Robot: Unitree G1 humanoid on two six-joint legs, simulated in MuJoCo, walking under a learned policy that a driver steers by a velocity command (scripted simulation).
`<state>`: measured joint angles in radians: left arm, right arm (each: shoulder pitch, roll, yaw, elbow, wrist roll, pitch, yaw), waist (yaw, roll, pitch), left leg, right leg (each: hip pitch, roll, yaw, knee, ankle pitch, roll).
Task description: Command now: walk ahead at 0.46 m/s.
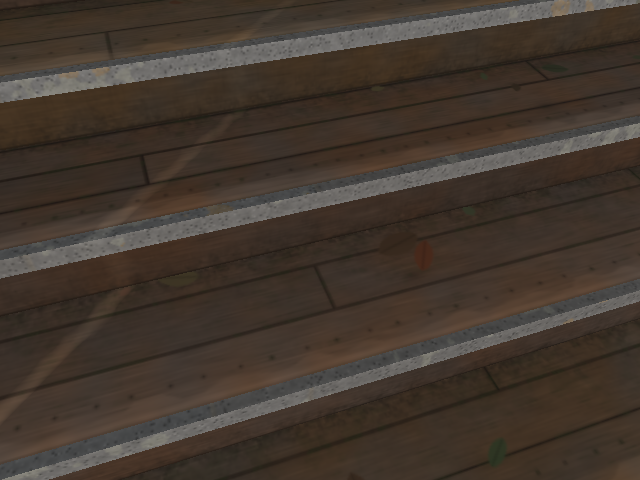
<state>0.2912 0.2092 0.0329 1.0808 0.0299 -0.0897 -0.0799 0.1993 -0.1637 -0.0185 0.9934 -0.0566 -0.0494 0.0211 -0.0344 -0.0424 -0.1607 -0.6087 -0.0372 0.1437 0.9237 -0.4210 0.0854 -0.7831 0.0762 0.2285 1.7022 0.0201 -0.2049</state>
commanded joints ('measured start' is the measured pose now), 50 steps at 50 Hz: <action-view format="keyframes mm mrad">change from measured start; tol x64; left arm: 1 -67 -153 -34 -199 19 17 66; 50 -285 -14 -3 -395 -19 -68 68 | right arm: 1 139 71 8 114 69 -73 -17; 50 19 -382 -147 -162 76 -85 -16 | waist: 1 117 21 164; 50 -42 446 22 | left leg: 1 168 207 -350 -527 25 58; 8 462 219 -312 -513 1024 194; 17 84 249 -356 -813 520 160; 21 407 227 -281 -529 1541 58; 23 -122 -95 -338 90 61 -63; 37 -375 121 -293 687 162 -100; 50 465 311 -637 -626 104 210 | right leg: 1 -305 -60 -119 195 -157 46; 12 -1077 -157 -111 372 -491 73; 21 284 -22 -358 -668 -285 85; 23 955 -492 529 -1120 76 -247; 26 344 -418 412 -1292 -772 -75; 50 34 -155 -373 -788 -597 251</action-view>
